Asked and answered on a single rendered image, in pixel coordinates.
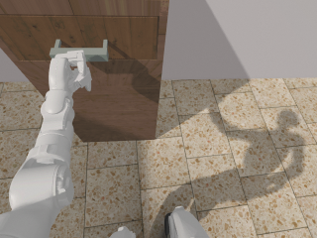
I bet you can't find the robot left shin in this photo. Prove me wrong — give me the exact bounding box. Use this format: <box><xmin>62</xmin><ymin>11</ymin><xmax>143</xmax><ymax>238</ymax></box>
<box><xmin>118</xmin><ymin>226</ymin><xmax>129</xmax><ymax>231</ymax></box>

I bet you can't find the cabinet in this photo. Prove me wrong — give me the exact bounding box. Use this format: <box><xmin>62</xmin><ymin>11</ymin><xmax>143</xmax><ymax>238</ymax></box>
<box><xmin>0</xmin><ymin>0</ymin><xmax>169</xmax><ymax>143</ymax></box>

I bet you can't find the robot left upper arm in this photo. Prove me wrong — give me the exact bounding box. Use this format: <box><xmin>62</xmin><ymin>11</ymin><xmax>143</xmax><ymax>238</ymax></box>
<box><xmin>0</xmin><ymin>164</ymin><xmax>74</xmax><ymax>238</ymax></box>

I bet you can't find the drawer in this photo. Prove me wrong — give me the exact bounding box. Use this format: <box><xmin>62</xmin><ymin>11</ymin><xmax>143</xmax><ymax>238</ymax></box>
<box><xmin>0</xmin><ymin>14</ymin><xmax>158</xmax><ymax>60</ymax></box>

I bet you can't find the left robot hand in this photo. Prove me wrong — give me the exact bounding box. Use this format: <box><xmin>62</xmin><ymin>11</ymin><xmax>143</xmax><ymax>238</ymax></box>
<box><xmin>49</xmin><ymin>50</ymin><xmax>92</xmax><ymax>96</ymax></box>

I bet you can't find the right robot thigh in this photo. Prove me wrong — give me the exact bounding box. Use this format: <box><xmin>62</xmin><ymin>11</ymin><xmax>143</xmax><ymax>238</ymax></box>
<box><xmin>168</xmin><ymin>210</ymin><xmax>210</xmax><ymax>238</ymax></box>

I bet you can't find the handle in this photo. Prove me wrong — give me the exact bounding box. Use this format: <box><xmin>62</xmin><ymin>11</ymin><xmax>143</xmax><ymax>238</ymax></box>
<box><xmin>50</xmin><ymin>39</ymin><xmax>109</xmax><ymax>61</ymax></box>

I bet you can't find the robot left forearm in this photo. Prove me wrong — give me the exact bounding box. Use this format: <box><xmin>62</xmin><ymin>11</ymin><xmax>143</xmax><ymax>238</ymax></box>
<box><xmin>9</xmin><ymin>89</ymin><xmax>75</xmax><ymax>209</ymax></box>

